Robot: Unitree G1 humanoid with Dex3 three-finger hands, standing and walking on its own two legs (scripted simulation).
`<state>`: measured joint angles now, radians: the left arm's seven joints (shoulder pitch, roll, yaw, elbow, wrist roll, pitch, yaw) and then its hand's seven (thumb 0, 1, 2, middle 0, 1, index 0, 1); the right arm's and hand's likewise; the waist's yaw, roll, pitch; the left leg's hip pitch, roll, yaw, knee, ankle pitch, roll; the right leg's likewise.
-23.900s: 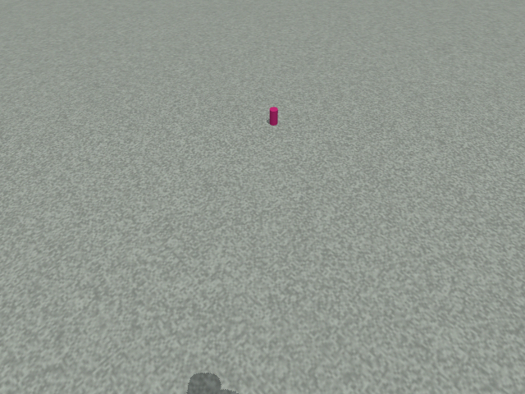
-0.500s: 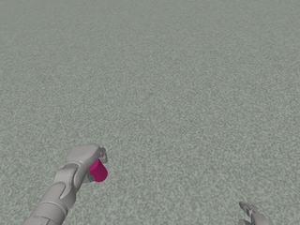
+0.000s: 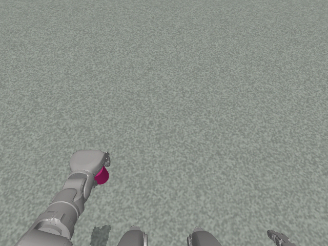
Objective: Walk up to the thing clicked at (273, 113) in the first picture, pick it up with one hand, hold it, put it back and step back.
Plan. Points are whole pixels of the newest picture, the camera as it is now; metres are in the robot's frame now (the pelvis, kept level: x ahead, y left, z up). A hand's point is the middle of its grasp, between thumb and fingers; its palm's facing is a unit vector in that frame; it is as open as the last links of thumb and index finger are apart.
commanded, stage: crouch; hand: left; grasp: from above
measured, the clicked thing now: (97, 172) +0.35 +0.21 -0.14
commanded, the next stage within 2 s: lower in 1.48 s
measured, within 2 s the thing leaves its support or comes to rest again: neither
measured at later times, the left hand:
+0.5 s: hand (112, 187) +0.36 +0.21 -0.35, palm faces -0.47 +0.01 -0.88, open 7.7 cm
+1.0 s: hand (119, 190) +0.38 +0.20 -0.46, palm faces -0.46 -0.02 -0.89, open 7.7 cm
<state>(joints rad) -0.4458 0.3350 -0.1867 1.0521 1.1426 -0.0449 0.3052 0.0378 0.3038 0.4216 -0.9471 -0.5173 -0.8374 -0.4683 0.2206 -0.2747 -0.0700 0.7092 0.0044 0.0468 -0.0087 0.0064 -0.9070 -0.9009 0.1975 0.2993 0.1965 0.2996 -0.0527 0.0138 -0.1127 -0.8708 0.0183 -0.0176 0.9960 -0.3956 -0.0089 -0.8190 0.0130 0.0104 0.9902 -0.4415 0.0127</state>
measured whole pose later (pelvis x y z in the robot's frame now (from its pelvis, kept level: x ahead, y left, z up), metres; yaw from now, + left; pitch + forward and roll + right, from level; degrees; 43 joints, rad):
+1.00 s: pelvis -0.05 +0.00 -0.29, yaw -5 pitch +37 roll -5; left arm -0.80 0.47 -0.02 1.30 1.18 -0.07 0.44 0.03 0.29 0.44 -0.96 -0.52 -0.85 -0.46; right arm 0.12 -0.23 -0.03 0.77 -0.12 -0.06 0.07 0.00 -0.92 -0.90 0.20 0.30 0.20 0.30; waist -0.15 0.01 -0.17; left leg -2.10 0.03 -0.10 2.10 -0.65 -0.02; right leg -2.02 0.06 -0.05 2.07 -0.71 0.01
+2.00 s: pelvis -0.06 +0.00 -0.38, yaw -7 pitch +33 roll -6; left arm -0.88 0.57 0.04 1.47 1.21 -0.14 0.51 0.02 0.28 0.46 -0.95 -0.53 -0.84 -0.47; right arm 0.12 -0.26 0.04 0.81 -0.17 -0.09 0.12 0.00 -0.92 -0.90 0.20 0.30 0.20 0.30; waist -0.20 -0.02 -0.05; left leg -2.32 0.03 -0.15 2.39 -0.65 -0.03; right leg -2.24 0.08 -0.08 2.35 -0.70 0.02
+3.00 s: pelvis -0.06 +0.00 -0.41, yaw -12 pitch +28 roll -9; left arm -0.94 0.71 0.07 1.70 1.22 -0.19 0.64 0.03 0.28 0.46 -0.89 -0.59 -0.82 -0.52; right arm 0.11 -0.29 0.15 0.79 -0.24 -0.21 0.26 0.00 -0.91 -0.90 0.20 0.30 0.20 0.30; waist -0.27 -0.06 0.05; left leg -2.35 0.04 -0.22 2.52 -0.68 -0.04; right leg -2.25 0.11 -0.14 2.42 -0.70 0.03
